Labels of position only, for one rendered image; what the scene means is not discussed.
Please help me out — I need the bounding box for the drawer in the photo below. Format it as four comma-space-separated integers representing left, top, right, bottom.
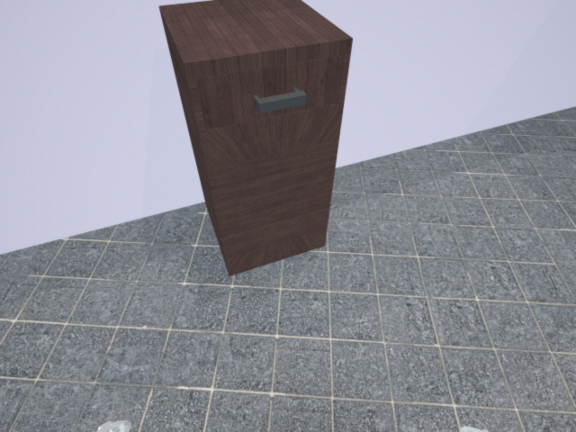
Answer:
196, 55, 343, 130

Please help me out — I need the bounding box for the handle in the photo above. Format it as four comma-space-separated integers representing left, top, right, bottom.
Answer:
253, 87, 307, 113

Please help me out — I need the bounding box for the cabinet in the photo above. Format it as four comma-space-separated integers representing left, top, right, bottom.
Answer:
159, 0, 353, 276

